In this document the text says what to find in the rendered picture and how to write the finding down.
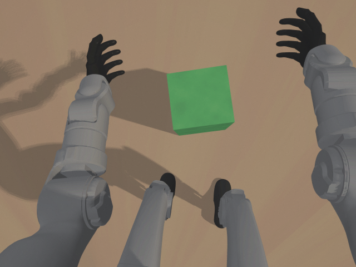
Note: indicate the right robot upper arm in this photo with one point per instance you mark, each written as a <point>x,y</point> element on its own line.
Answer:
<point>334,179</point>

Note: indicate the robot right thigh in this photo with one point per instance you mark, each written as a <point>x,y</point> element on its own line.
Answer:
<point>245,247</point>

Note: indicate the right robot hand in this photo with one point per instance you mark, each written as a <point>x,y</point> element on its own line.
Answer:
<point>310,36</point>

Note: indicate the right robot forearm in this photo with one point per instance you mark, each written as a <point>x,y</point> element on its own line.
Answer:
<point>332,80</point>

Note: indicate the carton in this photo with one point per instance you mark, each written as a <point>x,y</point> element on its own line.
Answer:
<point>200,100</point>

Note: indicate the left robot upper arm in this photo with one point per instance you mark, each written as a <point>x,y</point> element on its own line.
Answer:
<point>70,210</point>

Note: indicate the left robot forearm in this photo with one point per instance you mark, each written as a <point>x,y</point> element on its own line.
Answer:
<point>85,136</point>

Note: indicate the robot right shin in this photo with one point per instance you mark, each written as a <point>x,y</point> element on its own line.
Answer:
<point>234,192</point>

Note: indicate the left robot hand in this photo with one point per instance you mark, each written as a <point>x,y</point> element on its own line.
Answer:
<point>96,60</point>

